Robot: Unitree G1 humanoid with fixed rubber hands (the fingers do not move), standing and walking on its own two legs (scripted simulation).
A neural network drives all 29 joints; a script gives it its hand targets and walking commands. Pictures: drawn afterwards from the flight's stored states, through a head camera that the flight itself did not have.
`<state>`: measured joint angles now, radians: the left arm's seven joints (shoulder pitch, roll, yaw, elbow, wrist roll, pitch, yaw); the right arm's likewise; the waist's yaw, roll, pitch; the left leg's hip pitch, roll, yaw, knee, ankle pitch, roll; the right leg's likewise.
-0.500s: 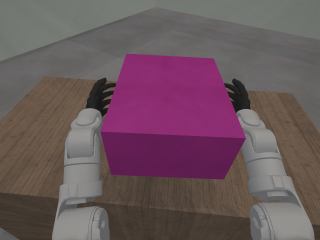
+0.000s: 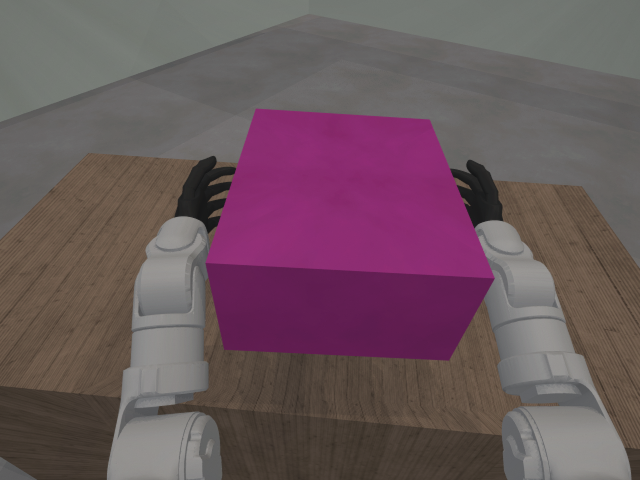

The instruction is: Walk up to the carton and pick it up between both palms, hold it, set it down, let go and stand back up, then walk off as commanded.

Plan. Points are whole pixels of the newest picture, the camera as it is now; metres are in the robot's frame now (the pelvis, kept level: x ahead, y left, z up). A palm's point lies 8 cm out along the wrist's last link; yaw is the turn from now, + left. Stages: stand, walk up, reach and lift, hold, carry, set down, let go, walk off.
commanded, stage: hold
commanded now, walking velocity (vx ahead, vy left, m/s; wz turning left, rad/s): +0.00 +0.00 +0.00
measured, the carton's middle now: (340, 219) +0.39 -0.01 +0.15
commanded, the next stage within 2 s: set down in 1.36 s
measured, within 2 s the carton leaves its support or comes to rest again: neither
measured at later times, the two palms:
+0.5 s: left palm (192, 222) +0.35 +0.17 +0.18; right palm (480, 223) +0.36 -0.18 +0.17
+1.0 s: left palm (192, 225) +0.35 +0.17 +0.17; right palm (480, 226) +0.36 -0.18 +0.17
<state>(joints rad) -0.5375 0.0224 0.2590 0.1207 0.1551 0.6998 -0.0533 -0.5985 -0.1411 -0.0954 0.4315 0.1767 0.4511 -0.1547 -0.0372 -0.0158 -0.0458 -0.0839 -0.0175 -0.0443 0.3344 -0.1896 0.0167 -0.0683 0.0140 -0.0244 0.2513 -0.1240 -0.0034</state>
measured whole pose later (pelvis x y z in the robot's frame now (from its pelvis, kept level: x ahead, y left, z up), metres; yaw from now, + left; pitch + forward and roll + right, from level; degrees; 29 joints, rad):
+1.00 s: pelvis +0.00 +0.00 +0.00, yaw +0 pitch -4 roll -1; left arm -0.51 0.02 0.26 0.10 0.15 0.70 -0.05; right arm -0.59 -0.14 -0.09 0.42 0.18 0.45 -0.15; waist -0.04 -0.02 -0.04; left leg -0.07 -0.02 -0.04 0.34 -0.19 0.02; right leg -0.05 0.02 -0.02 0.25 -0.13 0.00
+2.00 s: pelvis +0.03 -0.02 +0.00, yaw +2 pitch -3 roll -1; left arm -0.41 0.02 0.19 0.21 0.15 0.38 -0.02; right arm -0.47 -0.11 -0.09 0.55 0.10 0.07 -0.12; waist -0.04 -0.03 0.00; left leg -0.05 -0.01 -0.07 0.31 -0.21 0.00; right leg -0.03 0.02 -0.07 0.24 -0.16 -0.02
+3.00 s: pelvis +0.03 -0.02 +0.00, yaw +1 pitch +6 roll -1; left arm -0.55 0.01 0.24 0.75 0.16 0.00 0.05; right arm -0.61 -0.11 -0.26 0.95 -0.08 -0.19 -0.02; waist 0.00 0.00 -0.06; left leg -0.22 0.01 -0.04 0.30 -0.18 -0.01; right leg -0.21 0.03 -0.06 0.25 -0.15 -0.03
